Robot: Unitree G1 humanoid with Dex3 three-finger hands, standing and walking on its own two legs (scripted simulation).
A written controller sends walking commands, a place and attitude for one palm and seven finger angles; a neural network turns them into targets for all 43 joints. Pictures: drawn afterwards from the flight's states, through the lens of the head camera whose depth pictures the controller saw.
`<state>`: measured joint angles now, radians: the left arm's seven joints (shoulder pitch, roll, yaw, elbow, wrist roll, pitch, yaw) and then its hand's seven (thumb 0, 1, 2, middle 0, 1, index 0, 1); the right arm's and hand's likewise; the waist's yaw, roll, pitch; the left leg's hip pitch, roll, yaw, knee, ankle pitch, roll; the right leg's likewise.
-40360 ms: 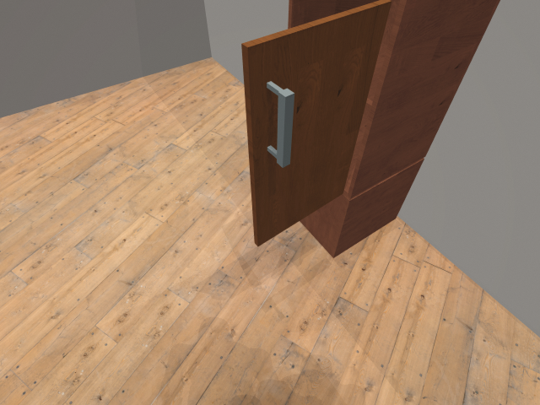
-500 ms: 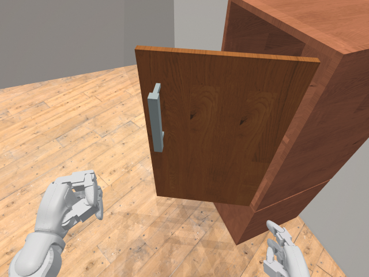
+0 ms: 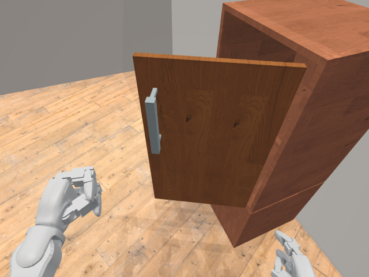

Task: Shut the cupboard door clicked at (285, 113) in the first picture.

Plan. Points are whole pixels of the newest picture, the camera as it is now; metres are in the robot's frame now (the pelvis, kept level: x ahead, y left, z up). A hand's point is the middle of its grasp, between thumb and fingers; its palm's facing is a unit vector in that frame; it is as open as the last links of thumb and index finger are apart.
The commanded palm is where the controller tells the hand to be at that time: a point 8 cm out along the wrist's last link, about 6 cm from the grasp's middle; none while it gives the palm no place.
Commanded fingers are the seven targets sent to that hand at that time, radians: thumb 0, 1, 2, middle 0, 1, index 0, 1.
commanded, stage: bring the fist close to the handle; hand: left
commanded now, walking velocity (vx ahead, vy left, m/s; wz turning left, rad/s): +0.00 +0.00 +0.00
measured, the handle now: (155, 122) +0.45 +0.12 +0.11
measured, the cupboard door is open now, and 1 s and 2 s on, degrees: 61 61 60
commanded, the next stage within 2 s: push the door shut along its arc in 1.50 s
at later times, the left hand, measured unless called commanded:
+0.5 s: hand (122, 178) +0.27 +0.15 +0.11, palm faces +0.00 -1.00 -0.04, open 3.1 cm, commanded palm +0.25 +0.20 +0.11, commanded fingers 0.00 0.90 0.90 -1.30 -1.50 -1.30 -1.50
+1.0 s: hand (153, 157) +0.33 +0.10 +0.11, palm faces -0.03 -1.00 -0.03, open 3.1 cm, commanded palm +0.31 +0.15 +0.11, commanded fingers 0.00 0.90 0.90 -1.30 -1.50 -1.30 -1.50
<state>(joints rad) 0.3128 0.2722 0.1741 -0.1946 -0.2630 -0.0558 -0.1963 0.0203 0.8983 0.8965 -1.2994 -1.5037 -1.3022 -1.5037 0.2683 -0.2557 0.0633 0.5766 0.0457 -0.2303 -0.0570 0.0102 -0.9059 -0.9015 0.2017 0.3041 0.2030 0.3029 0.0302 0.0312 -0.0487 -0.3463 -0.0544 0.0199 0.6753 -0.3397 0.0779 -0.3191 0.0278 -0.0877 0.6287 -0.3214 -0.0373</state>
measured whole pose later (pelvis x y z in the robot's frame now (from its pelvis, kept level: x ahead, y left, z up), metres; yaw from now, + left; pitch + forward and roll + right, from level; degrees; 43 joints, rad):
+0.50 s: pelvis +0.00 -0.02 +0.00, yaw +0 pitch +1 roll -1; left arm 0.10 0.26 0.15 -0.02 -0.26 -0.05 -0.18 0.02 0.90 0.90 -1.30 -1.50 -1.30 -1.50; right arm 0.25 -0.26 0.06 0.60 0.05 -0.22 -0.06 0.01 -0.91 -0.90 0.20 0.30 0.20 0.30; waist 0.02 0.04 -0.05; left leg -0.35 -0.04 0.02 0.67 -0.33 0.05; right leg -0.34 0.04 -0.09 0.64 -0.32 -0.06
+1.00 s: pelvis +0.01 -0.03 +0.00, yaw -1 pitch +2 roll +0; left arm -0.12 0.18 0.04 0.14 -0.18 -0.02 -0.05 0.02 0.90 0.90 -1.30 -1.50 -1.30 -1.50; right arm 0.23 -0.24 0.07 0.60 0.05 -0.14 -0.04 0.01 -0.91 -0.90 0.20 0.30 0.20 0.30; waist 0.00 0.03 -0.04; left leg -0.35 -0.04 0.03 0.66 -0.34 0.05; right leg -0.35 0.04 -0.08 0.65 -0.34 -0.07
